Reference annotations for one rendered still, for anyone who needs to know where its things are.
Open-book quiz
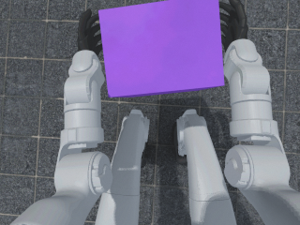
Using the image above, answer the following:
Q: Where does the left robot thigh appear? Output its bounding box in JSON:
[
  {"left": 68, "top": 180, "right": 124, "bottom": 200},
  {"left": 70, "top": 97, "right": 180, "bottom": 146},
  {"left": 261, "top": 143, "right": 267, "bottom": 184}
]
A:
[{"left": 95, "top": 113, "right": 150, "bottom": 225}]

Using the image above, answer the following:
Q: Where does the right robot upper arm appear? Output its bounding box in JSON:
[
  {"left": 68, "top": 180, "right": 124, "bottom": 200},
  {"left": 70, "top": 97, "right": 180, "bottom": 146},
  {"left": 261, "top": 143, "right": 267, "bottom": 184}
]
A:
[{"left": 224, "top": 144, "right": 300, "bottom": 225}]

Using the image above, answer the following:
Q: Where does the right robot forearm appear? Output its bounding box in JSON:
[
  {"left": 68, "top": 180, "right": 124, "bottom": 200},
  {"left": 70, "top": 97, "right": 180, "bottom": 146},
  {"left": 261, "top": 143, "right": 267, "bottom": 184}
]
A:
[{"left": 223, "top": 38, "right": 291, "bottom": 179}]

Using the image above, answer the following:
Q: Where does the left robot upper arm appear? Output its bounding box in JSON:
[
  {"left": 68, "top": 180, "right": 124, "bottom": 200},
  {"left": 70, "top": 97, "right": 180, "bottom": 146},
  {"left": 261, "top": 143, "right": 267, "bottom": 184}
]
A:
[{"left": 9, "top": 151, "right": 113, "bottom": 225}]

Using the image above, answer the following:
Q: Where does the carton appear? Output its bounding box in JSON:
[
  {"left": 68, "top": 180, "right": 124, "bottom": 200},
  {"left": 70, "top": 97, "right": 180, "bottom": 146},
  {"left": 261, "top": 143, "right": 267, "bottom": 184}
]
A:
[{"left": 98, "top": 0, "right": 225, "bottom": 98}]

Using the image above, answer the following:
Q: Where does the left robot hand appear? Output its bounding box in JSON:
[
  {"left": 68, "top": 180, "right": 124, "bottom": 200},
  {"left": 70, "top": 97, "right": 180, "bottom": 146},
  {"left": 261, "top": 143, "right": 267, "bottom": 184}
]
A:
[{"left": 77, "top": 8, "right": 103, "bottom": 57}]

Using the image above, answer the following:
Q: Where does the right robot hand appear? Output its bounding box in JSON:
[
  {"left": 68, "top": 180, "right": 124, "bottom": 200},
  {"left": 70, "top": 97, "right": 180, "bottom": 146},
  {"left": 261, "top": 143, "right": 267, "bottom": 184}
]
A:
[{"left": 218, "top": 0, "right": 248, "bottom": 52}]

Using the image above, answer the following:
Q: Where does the left robot forearm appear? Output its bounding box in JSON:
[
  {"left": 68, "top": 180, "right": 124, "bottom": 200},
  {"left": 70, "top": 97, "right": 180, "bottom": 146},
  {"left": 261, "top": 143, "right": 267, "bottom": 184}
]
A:
[{"left": 54, "top": 50, "right": 105, "bottom": 185}]

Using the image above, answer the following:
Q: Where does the right robot foot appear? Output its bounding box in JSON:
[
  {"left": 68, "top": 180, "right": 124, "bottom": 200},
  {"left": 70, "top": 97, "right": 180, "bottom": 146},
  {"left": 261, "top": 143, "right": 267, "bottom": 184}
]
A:
[{"left": 172, "top": 122, "right": 188, "bottom": 164}]

